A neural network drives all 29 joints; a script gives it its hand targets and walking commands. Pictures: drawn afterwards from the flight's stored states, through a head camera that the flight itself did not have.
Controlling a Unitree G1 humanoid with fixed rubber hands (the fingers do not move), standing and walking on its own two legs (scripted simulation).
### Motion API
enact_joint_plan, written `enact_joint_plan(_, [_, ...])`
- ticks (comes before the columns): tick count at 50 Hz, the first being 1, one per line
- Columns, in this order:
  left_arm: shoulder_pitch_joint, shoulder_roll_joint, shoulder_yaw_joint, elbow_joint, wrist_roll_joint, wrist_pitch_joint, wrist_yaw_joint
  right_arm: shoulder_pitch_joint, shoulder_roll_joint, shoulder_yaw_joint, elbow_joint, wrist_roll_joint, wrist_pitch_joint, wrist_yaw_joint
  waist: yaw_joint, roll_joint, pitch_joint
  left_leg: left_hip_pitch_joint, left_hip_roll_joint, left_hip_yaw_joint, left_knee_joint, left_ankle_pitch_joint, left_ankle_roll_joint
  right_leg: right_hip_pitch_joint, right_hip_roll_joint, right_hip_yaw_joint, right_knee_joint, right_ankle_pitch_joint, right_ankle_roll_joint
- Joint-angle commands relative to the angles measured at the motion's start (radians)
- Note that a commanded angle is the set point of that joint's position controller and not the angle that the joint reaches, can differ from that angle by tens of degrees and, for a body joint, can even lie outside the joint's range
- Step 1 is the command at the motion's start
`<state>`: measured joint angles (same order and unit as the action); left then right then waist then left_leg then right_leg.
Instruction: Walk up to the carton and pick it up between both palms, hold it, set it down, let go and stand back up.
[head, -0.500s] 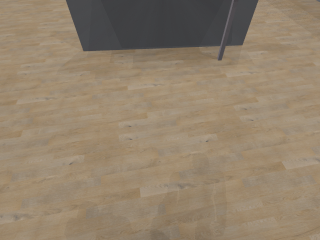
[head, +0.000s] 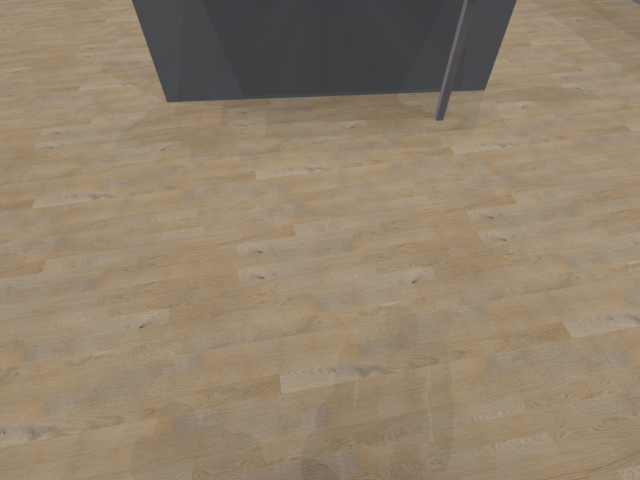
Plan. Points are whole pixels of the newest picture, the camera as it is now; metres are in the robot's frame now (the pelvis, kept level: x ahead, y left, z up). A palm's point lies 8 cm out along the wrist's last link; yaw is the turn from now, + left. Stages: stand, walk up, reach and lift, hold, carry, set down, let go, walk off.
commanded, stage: stand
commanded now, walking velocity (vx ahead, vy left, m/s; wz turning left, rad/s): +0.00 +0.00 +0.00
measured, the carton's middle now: out of the picture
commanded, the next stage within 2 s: walk up in 0.38 s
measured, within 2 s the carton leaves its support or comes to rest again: neither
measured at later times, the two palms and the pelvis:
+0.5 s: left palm out of the picture -0.05 +0.19 -0.15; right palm out of the picture -0.03 -0.20 -0.15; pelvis +0.00 +0.00 +0.00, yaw +0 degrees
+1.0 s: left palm (224, 410) +0.23 +0.16 -0.13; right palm out of the picture -0.05 -0.30 -0.17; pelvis +0.12 -0.08 -0.03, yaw +0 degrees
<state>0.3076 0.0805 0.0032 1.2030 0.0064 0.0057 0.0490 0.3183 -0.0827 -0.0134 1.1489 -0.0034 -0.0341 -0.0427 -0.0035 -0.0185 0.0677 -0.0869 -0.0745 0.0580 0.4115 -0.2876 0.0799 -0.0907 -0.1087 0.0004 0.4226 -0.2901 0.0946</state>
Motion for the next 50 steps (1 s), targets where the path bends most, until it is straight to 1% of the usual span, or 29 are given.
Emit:
enact_joint_plan(1, [0.115, 0.066, 0.009, 0.004, 0.0, -0.002, 0.003, 0.12, -0.088, -0.012, -0.008, 0.0, -0.006, -0.004, -0.001, 0.01, 0.065, -0.025, 0.166, -0.126, -0.09, 0.421, -0.016, -0.071, -0.012, -0.011, -0.049, 0.191, -0.049])
enact_joint_plan(28, [0.115, 0.065, 0.011, 0.003, 0.001, -0.002, 0.002, 0.12, -0.087, -0.012, -0.01, 0.0, -0.008, -0.003, -0.001, 0.01, 0.063, -0.027, 0.167, -0.125, -0.09, 0.414, -0.016, -0.073, -0.012, -0.014, -0.05, 0.19, -0.048])
enact_joint_plan(29, [0.025, 0.174, 0.017, -0.055, 0.064, -0.026, -0.006, 0.266, -0.208, -0.051, -0.005, -0.025, -0.03, 0.007, -0.081, 0.069, -0.06, 0.146, 0.197, -0.261, -0.133, -0.278, -0.022, -0.191, 0.088, -0.115, 0.218, -0.261, -0.1])
enact_joint_plan(30, [-0.073, 0.19, 0.025, -0.096, 0.082, -0.024, -0.014, 0.331, -0.26, -0.078, 0.005, -0.027, -0.027, 0.001, -0.134, 0.126, 0.063, 0.223, 0.332, -0.492, -0.261, -0.534, 0.027, -0.505, 0.132, -0.125, 0.392, -0.376, -0.094])
enact_joint_plan(31, [-0.082, 0.197, 0.026, -0.113, 0.096, -0.019, -0.022, 0.359, -0.257, -0.073, 0.025, -0.033, -0.021, -0.01, -0.129, 0.096, 0.13, 0.208, 0.42, -0.596, -0.305, -0.608, 0.033, -0.617, 0.081, -0.054, 0.486, -0.347, -0.103])
enact_joint_plan(32, [-0.081, 0.17, 0.02, -0.12, 0.09, -0.018, -0.031, 0.34, -0.238, -0.062, 0.024, -0.031, -0.019, -0.015, -0.122, 0.095, 0.153, 0.173, 0.427, -0.602, -0.312, -0.611, 0.027, -0.643, 0.054, -0.018, 0.515, -0.311, -0.106])
enact_joint_plan(33, [-0.096, 0.143, 0.013, -0.145, 0.079, -0.027, -0.039, 0.312, -0.241, -0.061, 0.01, -0.031, -0.02, -0.014, -0.114, 0.121, 0.202, 0.104, 0.424, -0.603, -0.318, -0.601, 0.056, -0.655, 0.03, 0.006, 0.52, -0.293, -0.111])
enact_joint_plan(34, [-0.12, 0.133, 0.01, -0.173, 0.067, -0.039, -0.044, 0.288, -0.225, -0.055, -0.002, -0.028, -0.023, -0.011, -0.101, 0.131, 0.242, 0.039, 0.418, -0.589, -0.326, -0.562, 0.101, -0.657, 0.004, 0.024, 0.523, -0.266, -0.107])
enact_joint_plan(35, [-0.137, 0.133, 0.008, -0.193, 0.057, -0.052, -0.048, 0.265, -0.205, -0.048, -0.01, -0.029, -0.028, -0.005, -0.091, 0.152, 0.251, 0.027, 0.408, -0.559, -0.328, -0.525, 0.139, -0.659, -0.009, 0.03, 0.521, -0.243, -0.1])
enact_joint_plan(36, [-0.149, 0.14, 0.007, -0.209, 0.049, -0.06, -0.052, 0.251, -0.196, -0.043, -0.016, -0.034, -0.032, -0.002, -0.087, 0.155, 0.253, 0.047, 0.404, -0.543, -0.319, -0.495, 0.162, -0.679, -0.012, 0.033, 0.521, -0.224, -0.094])
enact_joint_plan(37, [-0.159, 0.153, 0.008, -0.223, 0.047, -0.063, -0.055, 0.246, -0.189, -0.039, -0.018, -0.039, -0.036, -0.002, -0.084, 0.142, 0.253, 0.076, 0.41, -0.541, -0.305, -0.465, 0.178, -0.707, -0.013, 0.036, 0.516, -0.204, -0.088])
enact_joint_plan(39, [-0.177, 0.171, 0.01, -0.258, 0.051, -0.063, -0.059, 0.246, -0.185, -0.03, -0.017, -0.045, -0.048, -0.004, -0.07, 0.123, 0.255, 0.087, 0.435, -0.543, -0.288, -0.416, 0.195, -0.739, -0.029, 0.053, 0.485, -0.16, -0.078])
enact_joint_plan(40, [-0.179, 0.18, 0.01, -0.274, 0.054, -0.061, -0.062, 0.241, -0.193, -0.029, -0.017, -0.046, -0.053, -0.005, -0.059, 0.118, 0.257, 0.061, 0.438, -0.53, -0.287, -0.408, 0.195, -0.727, -0.033, 0.058, 0.473, -0.127, -0.076])
enact_joint_plan(41, [-0.172, 0.186, 0.011, -0.285, 0.054, -0.059, -0.066, 0.229, -0.208, -0.03, -0.02, -0.048, -0.057, -0.004, -0.046, 0.121, 0.258, 0.019, 0.431, -0.498, -0.286, -0.398, 0.189, -0.695, -0.033, 0.054, 0.456, -0.088, -0.076])
enact_joint_plan(43, [-0.144, 0.194, 0.013, -0.301, 0.051, -0.058, -0.072, 0.181, -0.243, -0.035, -0.04, -0.052, -0.059, 0.002, -0.011, 0.134, 0.256, -0.108, 0.391, -0.408, -0.262, -0.369, 0.167, -0.556, -0.016, 0.034, 0.4, 0.005, -0.084])
enact_joint_plan(45, [-0.066, 0.195, 0.016, -0.298, 0.043, -0.06, -0.071, 0.106, -0.27, -0.037, -0.072, -0.053, -0.056, 0.015, 0.042, 0.139, 0.245, -0.318, 0.327, -0.294, -0.195, -0.35, 0.138, -0.288, 0.016, -0.007, 0.341, 0.105, -0.101])
enact_joint_plan(46, [0.013, 0.198, 0.022, -0.283, 0.04, -0.06, -0.066, 0.062, -0.281, -0.036, -0.088, -0.055, -0.052, 0.023, 0.086, 0.121, 0.231, -0.437, 0.291, -0.235, -0.144, -0.333, 0.118, -0.106, 0.038, -0.046, 0.3, 0.166, -0.111])
enact_joint_plan(47, [0.112, 0.211, 0.034, -0.256, 0.041, -0.061, -0.059, 0.041, -0.291, -0.035, -0.101, -0.059, -0.048, 0.031, 0.127, 0.09, 0.194, -0.502, 0.256, -0.194, -0.064, -0.265, 0.096, 0.054, 0.07, -0.089, 0.294, 0.198, -0.113])
enact_joint_plan(48, [0.217, 0.242, 0.056, -0.23, 0.043, -0.063, -0.048, 0.058, -0.292, -0.031, -0.109, -0.065, -0.046, 0.04, 0.166, 0.026, 0.124, -0.516, 0.212, -0.149, 0.112, -0.114, 0.071, 0.18, 0.107, -0.115, 0.314, 0.161, -0.115])
enact_joint_plan(49, [0.319, 0.277, 0.079, -0.21, 0.044, -0.066, -0.036, 0.113, -0.281, -0.025, -0.105, -0.069, -0.041, 0.051, 0.199, -0.074, 0.033, -0.518, 0.154, -0.086, 0.366, -0.036, 0.042, 0.279, 0.121, -0.116, 0.31, 0.072, -0.118])
enact_joint_plan(50, [0.373, 0.319, 0.088, -0.209, 0.052, -0.068, -0.027, 0.202, -0.236, -0.011, -0.105, -0.059, -0.034, 0.061, 0.18, -0.245, -0.023, -0.538, 0.065, -0.001, 0.675, -0.132, 0.006, 0.267, -0.016, 0.099, 0.182, -0.17, -0.123])
